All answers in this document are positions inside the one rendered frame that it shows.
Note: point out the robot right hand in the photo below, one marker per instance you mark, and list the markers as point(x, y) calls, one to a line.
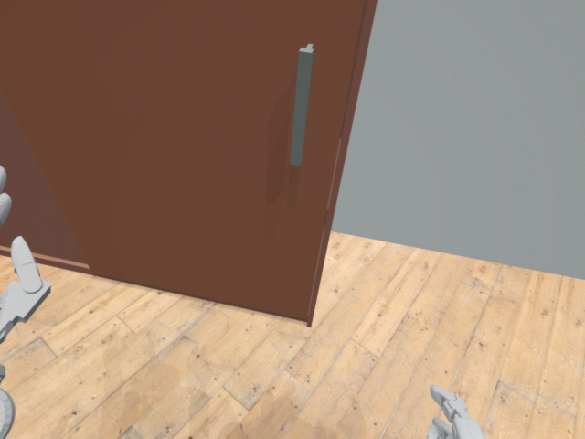
point(463, 426)

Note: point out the wardrobe door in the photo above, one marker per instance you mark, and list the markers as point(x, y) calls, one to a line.
point(35, 214)
point(164, 130)

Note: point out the robot left hand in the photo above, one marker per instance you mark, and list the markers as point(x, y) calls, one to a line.
point(19, 301)

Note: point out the handle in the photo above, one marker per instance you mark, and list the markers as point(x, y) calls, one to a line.
point(304, 70)

